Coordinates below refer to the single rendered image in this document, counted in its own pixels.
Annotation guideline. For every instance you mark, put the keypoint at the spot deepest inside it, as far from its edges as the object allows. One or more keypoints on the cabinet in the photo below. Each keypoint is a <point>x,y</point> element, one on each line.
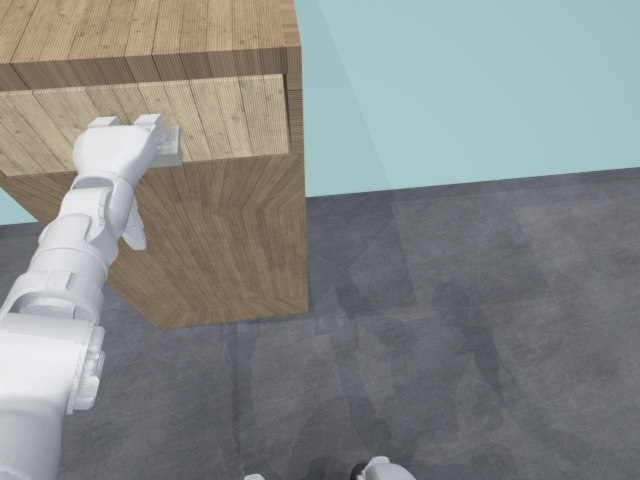
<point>225,238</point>

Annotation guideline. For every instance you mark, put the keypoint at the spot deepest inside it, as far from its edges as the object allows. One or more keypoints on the handle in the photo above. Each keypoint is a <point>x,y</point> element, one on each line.
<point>169,153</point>

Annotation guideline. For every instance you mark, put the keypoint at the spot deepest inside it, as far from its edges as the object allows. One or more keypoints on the robot left hand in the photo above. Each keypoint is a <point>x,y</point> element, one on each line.
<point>126,151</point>

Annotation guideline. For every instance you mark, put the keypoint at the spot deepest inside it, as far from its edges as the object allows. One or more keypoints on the robot right shin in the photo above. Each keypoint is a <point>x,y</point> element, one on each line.
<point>377,460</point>

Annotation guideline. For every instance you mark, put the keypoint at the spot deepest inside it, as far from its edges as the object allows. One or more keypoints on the left robot forearm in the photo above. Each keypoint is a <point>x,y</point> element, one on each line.
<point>68,270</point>

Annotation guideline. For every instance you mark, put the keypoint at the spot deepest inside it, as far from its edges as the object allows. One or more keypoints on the drawer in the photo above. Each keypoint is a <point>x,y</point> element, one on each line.
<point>219,118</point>

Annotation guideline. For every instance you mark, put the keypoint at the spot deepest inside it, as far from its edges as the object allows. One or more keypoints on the left robot upper arm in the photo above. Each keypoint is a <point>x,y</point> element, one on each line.
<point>49,367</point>

